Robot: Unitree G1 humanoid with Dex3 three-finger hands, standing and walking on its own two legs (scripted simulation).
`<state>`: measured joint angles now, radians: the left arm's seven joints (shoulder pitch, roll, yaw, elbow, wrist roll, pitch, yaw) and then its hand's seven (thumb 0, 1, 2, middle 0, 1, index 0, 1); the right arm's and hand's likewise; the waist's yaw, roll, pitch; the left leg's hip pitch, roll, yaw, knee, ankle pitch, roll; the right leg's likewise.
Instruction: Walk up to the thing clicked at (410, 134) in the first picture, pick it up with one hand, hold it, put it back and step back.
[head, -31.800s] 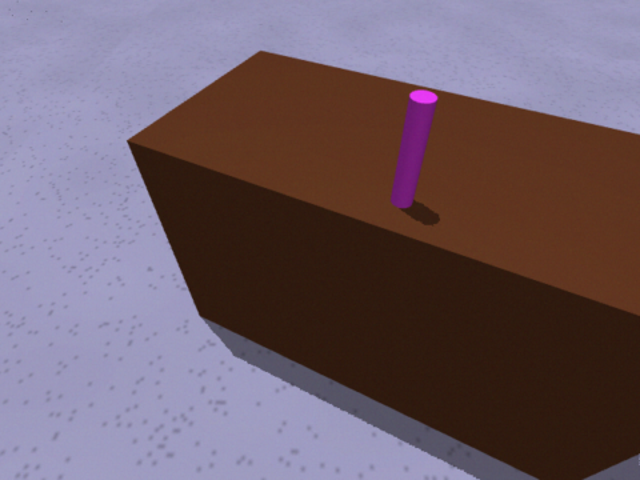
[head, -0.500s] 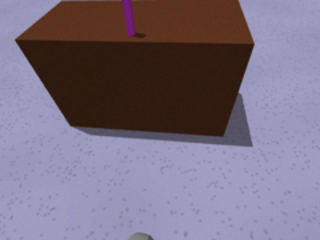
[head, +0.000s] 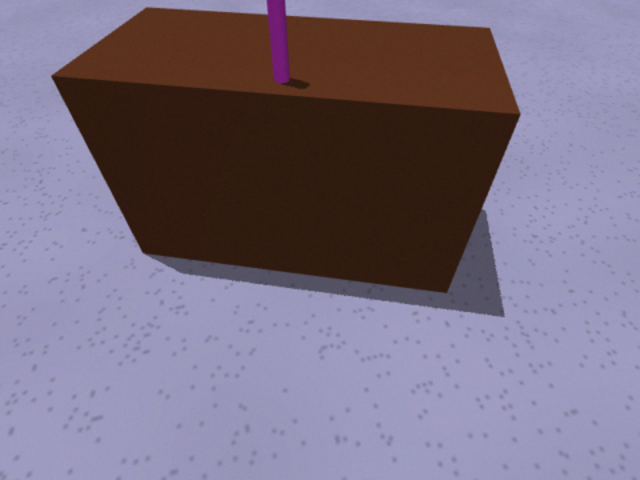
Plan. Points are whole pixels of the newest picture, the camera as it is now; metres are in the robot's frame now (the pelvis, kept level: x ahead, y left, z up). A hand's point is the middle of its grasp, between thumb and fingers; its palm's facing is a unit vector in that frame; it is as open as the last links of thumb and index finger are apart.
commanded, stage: step back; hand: left
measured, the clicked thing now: (278, 37) +1.07 +0.18 +0.09
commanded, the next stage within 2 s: stand in 0.46 s
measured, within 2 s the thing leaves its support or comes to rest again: neither
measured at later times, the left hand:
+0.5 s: hand out of the picture +0.13 +0.28 -0.14, palm faces -0.02 -0.93 -0.36, open 7.4 cm
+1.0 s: hand out of the picture +0.12 +0.27 -0.14, palm faces -0.07 -0.94 -0.33, open 7.4 cm
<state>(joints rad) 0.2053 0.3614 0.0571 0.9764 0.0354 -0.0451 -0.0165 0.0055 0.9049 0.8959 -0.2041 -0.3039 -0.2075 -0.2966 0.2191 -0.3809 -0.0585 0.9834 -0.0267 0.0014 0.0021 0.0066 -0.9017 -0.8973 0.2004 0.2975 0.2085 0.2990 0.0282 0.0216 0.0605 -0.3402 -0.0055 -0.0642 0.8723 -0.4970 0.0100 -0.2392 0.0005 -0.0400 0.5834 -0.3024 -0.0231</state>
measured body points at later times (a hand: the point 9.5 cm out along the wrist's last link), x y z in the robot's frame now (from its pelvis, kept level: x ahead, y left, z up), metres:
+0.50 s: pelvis +0.04 +0.02 +0.01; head +0.06 +0.02 +0.46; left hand +0.13 +0.33 -0.12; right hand +0.16 -0.27 -0.11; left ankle +0.06 +0.14 -0.73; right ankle +0.01 -0.11 -0.73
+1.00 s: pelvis +0.03 +0.02 +0.02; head +0.05 +0.02 +0.47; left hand +0.12 +0.32 -0.12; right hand +0.09 -0.29 -0.11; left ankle +0.06 +0.14 -0.73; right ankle +0.01 -0.11 -0.73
